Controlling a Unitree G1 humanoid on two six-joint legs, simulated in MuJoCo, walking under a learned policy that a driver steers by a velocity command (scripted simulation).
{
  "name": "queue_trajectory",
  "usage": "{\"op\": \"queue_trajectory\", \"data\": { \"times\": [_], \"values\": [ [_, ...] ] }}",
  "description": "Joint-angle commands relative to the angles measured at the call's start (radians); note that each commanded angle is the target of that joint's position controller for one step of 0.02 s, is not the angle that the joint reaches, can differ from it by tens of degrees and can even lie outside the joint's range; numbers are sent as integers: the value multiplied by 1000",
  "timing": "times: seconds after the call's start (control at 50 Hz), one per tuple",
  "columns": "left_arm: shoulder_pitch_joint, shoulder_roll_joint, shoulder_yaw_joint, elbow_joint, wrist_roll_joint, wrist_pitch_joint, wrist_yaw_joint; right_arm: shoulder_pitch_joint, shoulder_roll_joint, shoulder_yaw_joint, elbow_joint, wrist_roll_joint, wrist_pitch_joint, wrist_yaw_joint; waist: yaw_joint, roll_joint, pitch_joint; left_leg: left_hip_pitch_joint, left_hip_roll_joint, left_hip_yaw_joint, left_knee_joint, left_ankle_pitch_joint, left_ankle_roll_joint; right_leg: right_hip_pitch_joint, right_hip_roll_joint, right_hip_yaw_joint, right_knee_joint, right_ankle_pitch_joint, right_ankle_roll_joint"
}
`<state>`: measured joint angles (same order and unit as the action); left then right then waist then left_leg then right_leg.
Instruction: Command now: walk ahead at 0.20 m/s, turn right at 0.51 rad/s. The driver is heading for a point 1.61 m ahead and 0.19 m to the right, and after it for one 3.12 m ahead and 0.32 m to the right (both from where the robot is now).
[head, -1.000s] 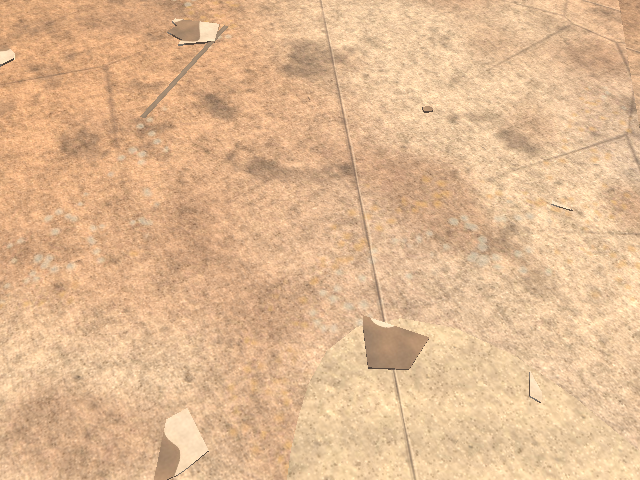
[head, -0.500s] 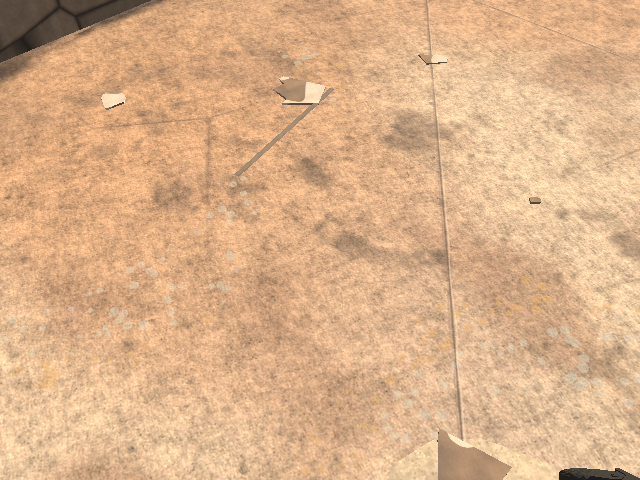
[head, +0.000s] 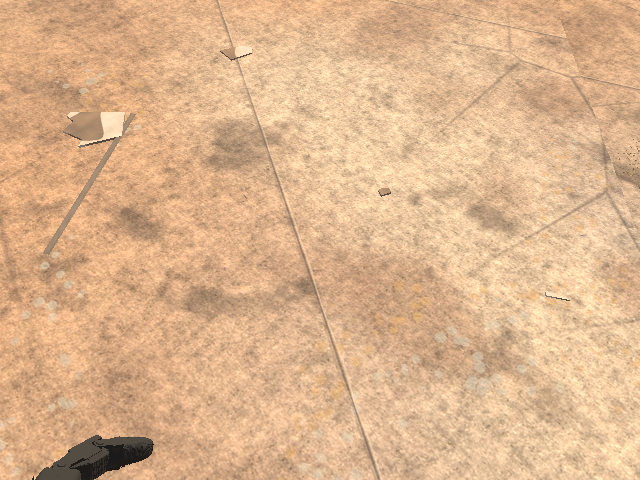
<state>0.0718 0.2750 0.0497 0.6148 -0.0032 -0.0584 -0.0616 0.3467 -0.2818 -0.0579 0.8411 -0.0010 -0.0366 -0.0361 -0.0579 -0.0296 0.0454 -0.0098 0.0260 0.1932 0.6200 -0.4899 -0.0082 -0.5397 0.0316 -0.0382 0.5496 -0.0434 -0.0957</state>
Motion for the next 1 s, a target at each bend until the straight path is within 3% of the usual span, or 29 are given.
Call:
{"op": "queue_trajectory", "data": {
  "times": [0.02, 0.04, 0.06, 0.08, 0.1, 0.14, 0.22, 0.32, 0.38, 0.42, 0.44, 0.46, 0.48, 0.5, 0.52, 0.54, 0.56, 0.6, 0.68, 0.72, 0.76, 0.78, 0.8, 0.82, 0.84, 0.86, 0.88, 0.94, 1.0],
  "values": [
    [266, 292, 79, -49, 22, 5, 32, 126, -79, 12, -127, -30, -40, 25, 81, -222, -531, -634, -121, -240, 867, -254, -54, 956, -446, 769, -34, 675, -384],
    [240, 229, 72, -67, 17, 16, 31, 22, -180, -15, -122, -1, -44, 36, 152, -42, -526, -647, -49, -338, 877, -148, -40, 870, -379, 650, -92, 542, -330],
    [173, 191, 59, -68, 2, 19, 33, -63, -171, -13, -158, 16, -39, 34, 126, -5, -369, -687, -19, -310, 809, -63, -32, 726, -322, 528, -117, 444, -276],
    [132, 164, 52, -66, -12, 25, 38, -83, -149, -11, -152, 4, -28, 20, 89, 72, -248, -685, 15, -293, 730, -13, -43, 563, -268, 451, -151, 375, -230],
    [101, 156, 50, -70, -11, 31, 43, -80, -154, -15, -155, -3, -12, 9, 58, 55, -193, -635, 32, -292, 666, 23, -51, 429, -240, 416, -183, 328, -215],
    [62, 166, 55, -75, 11, 38, 45, -46, -137, -15, -150, -8, 13, 2, 16, -9, -158, -524, 25, -273, 580, 52, -66, 251, -196, 374, -223, 305, -204],
    [67, 191, 65, -62, 6, 51, 69, -74, -103, -6, -157, -18, 25, -14, 24, -38, -206, -492, -1, -271, 402, 133, -96, 208, -162, 350, -201, 286, -183],
    [53, 189, 66, -71, 0, 87, 90, -174, -101, -7, -190, -5, 27, -4, 58, -105, -176, -449, -29, -292, 205, 221, -88, 176, -121, 427, -215, -155, -125],
    [68, 172, 61, -68, 0, 94, 87, -167, -110, -12, -193, 0, 8, 10, 67, -138, -182, -391, -37, -281, 64, 200, -65, 238, -139, 477, -154, -99, -111],
    [77, 137, 47, -61, -8, 99, 87, -122, -105, -18, -183, -5, -4, 21, 35, -128, -177, -249, -22, -262, -169, 338, -25, 225, -105, 468, -76, -65, -60],
    [133, 92, 32, -51, -1, 98, 86, -118, -161, -30, -196, -26, -5, 20, 58, -13, -179, -167, 134, -400, -253, 390, 31, 165, -39, 397, 47, -235, 3],
    [171, 78, 30, -71, -2, 90, 84, -166, -247, -49, -198, -51, 7, 16, 125, 289, -120, -154, 307, -627, -301, 565, 183, 0, 125, 203, 202, -503, 67],
    [138, 162, 52, -68, 11, 76, 86, -156, -191, -40, -209, -59, 6, 16, 69, 297, -132, -202, 380, -741, -325, 569, 290, -17, 84, 207, 420, -589, 113],
    [126, 206, 71, -51, -2, 76, 87, -171, -166, -33, -217, -47, 5, 14, 63, 211, -119, -211, 339, -674, -307, 551, 280, -22, 76, 221, 538, -543, 126],
    [141, 187, 72, -26, -4, 87, 91, -202, -146, -29, -218, -28, 7, 13, 78, 158, -106, -208, 276, -584, -285, 535, 235, -23, 67, 216, 585, -495, 144],
    [154, 159, 63, -15, 3, 97, 94, -203, -121, -21, -213, -9, 8, 12, 76, 150, -116, -180, 237, -537, -293, 408, 200, -37, 52, 205, 593, -435, 158],
    [157, 114, 49, -8, 4, 102, 90, -190, -96, -11, -202, -2, 10, 10, 70, 157, -112, -177, 201, -503, -319, 254, 182, -31, 36, 186, 566, -384, 167],
    [113, 78, 31, -22, -1, 91, 76, -147, -116, -17, -181, 4, 22, 8, 39, 229, -76, -165, 155, -474, -382, 47, 168, -25, 20, 74, 438, -351, 175],
    [39, 65, 19, -35, -12, 51, 62, -80, -168, -35, -164, 9, 23, 5, -6, 243, -54, -169, 180, -476, -395, 51, 191, 119, 1, 24, 143, -403, 132],
    [74, 76, 23, -13, -16, 33, 57, -65, -181, -39, -153, 20, 23, 11, 8, 231, -44, -205, 189, -481, -389, 38, 205, 223, 8, 6, -9, -342, 95],
    [147, 68, 25, 30, -16, 21, 54, -75, -166, -33, -148, 30, 25, 16, 56, 190, -34, -292, 163, -454, -350, 34, 187, 391, 18, -10, -195, -190, 52],
    [206, 79, 29, 46, -15, 17, 58, -86, -130, -21, -151, 25, 17, 20, 85, 164, -69, -377, 141, -430, -295, 47, 152, 531, -24, 40, -195, -181, 32],
    [317, 111, 36, 69, -12, 14, 65, -138, -53, 2, -171, 10, 3, 29, 135, 58, -110, -522, 72, -342, -92, 48, 91, 689, -155, 206, -227, -259, -2],
    [359, 230, 66, 78, -3, 18, 63, -171, -19, 12, -226, 9, -23, 34, 136, -186, -93, -731, -40, -176, 120, 25, 30, 725, -339, 503, -301, -451, -110],
    [371, 219, 68, 84, 5, 7, 59, -245, -106, -11, -248, 24, -40, 31, 175, -164, 0, -840, 8, -221, 282, -53, 19, 652, -416, 634, -370, -548, -198],
    [348, 166, 50, 86, 6, -5, 62, -232, -143, -27, -242, 37, -49, 37, 149, -134, 49, -907, 41, -252, 372, -1, 26, 652, -393, 605, -381, -572, -195],
    [322, 142, 41, 81, 3, -14, 62, -206, -134, -27, -222, 35, -52, 43, 129, -130, 53, -928, 57, -253, 408, 66, 32, 659, -351, 540, -386, -526, -170],
    [284, 120, 29, 79, 0, -12, 63, -222, -100, -20, -216, 10, -62, 63, 110, -83, 53, -894, 79, -228, 351, 248, 14, 614, -278, 360, -412, -216, -128],
    [283, 134, 32, 91, -2, -5, 67, -279, -42, 4, -226, 10, -64, 78, 122, -83, 39, -723, 50, -177, 160, 408, -17, 498, -208, 199, -413, -34, -104]
  ]
}}
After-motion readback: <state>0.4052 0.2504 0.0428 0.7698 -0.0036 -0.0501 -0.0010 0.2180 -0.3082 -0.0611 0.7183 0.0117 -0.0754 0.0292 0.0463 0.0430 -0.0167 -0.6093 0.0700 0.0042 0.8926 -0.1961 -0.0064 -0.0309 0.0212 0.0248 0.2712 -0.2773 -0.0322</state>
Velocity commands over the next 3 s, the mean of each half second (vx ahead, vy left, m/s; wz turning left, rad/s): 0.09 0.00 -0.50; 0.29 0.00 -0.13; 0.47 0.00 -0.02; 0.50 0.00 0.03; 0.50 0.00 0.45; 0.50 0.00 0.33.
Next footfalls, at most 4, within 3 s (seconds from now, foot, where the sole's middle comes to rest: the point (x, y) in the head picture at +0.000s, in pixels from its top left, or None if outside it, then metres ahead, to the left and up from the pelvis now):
0.44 left None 0.22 0.14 -0.75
0.80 right None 0.12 -0.08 -0.75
1.20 left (286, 441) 0.51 0.06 -0.75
1.74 right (427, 340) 0.72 -0.26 -0.75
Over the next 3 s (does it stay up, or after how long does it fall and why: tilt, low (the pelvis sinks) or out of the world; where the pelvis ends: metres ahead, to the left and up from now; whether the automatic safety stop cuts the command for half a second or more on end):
stays up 1.30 -0.22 0.03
